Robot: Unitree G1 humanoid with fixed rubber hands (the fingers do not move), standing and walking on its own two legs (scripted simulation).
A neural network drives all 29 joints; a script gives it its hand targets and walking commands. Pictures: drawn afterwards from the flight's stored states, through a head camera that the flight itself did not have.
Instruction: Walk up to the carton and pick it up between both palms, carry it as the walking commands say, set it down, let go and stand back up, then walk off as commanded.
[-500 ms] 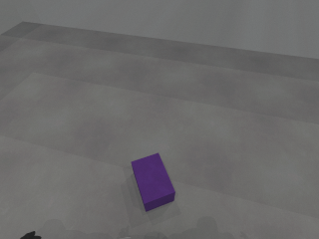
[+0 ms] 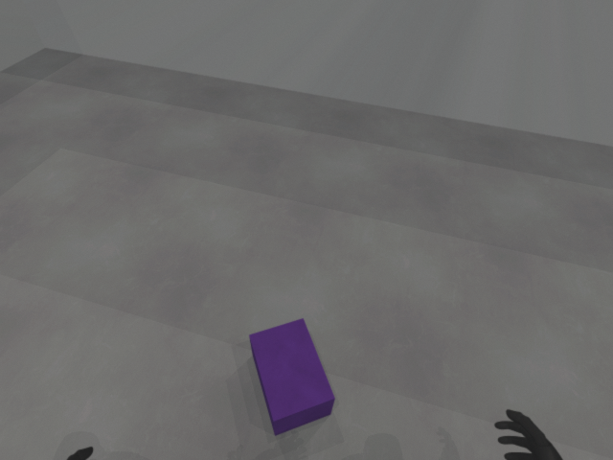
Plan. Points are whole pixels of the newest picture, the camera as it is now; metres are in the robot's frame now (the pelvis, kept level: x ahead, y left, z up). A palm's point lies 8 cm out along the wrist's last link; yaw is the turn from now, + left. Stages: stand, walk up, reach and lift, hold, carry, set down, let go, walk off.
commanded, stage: walk up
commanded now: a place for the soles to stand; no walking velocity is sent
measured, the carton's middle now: (289, 374) +0.51 +0.03 -0.70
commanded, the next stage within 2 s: none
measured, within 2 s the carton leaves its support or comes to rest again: neither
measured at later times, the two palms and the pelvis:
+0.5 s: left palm out of the picture +0.11 +0.27 -0.11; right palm out of the picture +0.04 -0.47 -0.08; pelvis +0.01 -0.08 -0.02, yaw +5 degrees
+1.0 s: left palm out of the picture +0.04 +0.23 -0.10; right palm (548, 364) +0.30 -0.38 -0.09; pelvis +0.06 -0.12 -0.02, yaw +18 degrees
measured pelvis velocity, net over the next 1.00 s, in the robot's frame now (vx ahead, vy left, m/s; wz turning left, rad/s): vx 0.06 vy -0.12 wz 0.32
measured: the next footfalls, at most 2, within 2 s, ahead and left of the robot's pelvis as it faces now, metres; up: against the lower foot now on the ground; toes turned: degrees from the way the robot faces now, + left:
right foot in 0.48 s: +0.14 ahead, -0.23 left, +0.00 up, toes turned +19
left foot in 0.76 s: +0.08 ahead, +0.00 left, +0.00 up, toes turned +14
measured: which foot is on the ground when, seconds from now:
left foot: down 0.00-0.48, up 0.50-0.74, down 0.76-1.00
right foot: down 0.00-0.18, up 0.20-0.46, down 0.48-1.00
